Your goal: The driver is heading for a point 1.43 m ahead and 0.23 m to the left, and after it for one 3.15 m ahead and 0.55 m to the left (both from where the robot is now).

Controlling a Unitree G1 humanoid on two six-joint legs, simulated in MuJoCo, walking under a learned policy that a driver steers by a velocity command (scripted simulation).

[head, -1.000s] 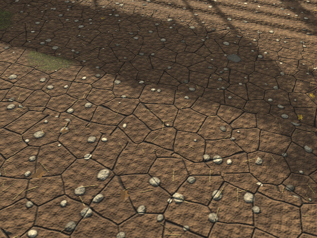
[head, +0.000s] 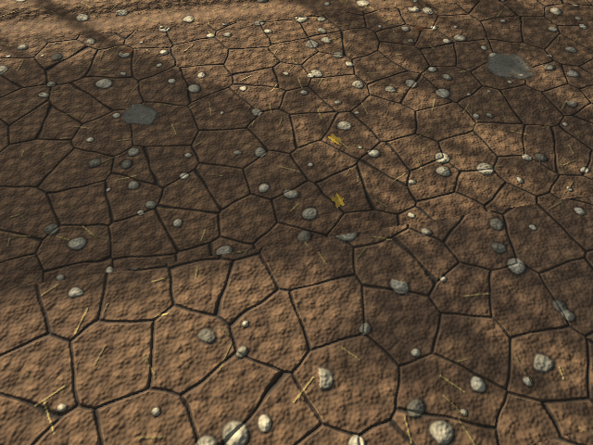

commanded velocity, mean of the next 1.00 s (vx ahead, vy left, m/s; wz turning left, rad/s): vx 0.22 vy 0.00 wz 0.12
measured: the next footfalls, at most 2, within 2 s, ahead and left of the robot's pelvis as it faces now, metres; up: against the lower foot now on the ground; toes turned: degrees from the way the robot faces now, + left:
right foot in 0.36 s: +0.21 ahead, -0.10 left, +0.00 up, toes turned +28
left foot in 0.76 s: +0.09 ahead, +0.09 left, +0.00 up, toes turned +11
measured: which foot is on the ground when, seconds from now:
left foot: down 0.00-0.34, up 0.36-0.74, down 0.76-1.00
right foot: up 0.00-0.34, down 0.36-0.76, up 0.78-1.00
